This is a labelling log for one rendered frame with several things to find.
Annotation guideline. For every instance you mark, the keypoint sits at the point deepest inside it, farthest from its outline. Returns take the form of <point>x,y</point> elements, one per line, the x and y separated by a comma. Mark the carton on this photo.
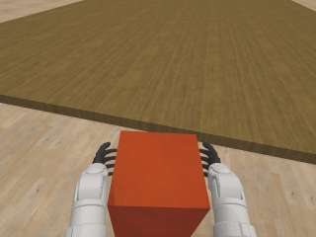
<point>158,187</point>

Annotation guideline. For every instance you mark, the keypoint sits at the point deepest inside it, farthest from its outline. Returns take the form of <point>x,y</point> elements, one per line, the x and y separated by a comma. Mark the robot left forearm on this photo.
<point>89,205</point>

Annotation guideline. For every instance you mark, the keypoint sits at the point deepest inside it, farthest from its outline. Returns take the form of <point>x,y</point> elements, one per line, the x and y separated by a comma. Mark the right robot hand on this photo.
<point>212,157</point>

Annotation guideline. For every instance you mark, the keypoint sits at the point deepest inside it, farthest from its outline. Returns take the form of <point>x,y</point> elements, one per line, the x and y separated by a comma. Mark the left robot hand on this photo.
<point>101,153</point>

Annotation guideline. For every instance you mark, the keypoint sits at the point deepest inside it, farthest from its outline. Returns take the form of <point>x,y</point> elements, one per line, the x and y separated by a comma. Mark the robot right forearm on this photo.
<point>231,218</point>

